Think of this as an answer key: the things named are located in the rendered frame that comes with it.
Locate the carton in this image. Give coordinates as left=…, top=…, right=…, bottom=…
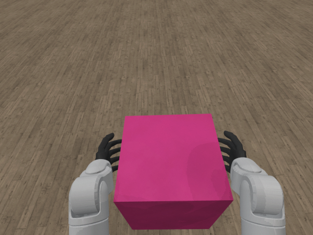
left=113, top=114, right=233, bottom=230

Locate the left robot hand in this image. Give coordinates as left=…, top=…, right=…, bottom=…
left=95, top=133, right=122, bottom=172

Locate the right robot hand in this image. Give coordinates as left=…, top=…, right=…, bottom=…
left=218, top=131, right=246, bottom=173

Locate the robot right forearm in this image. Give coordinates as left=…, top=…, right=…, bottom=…
left=230, top=157, right=286, bottom=235

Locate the robot left forearm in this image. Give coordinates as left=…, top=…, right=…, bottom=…
left=68, top=159, right=114, bottom=235

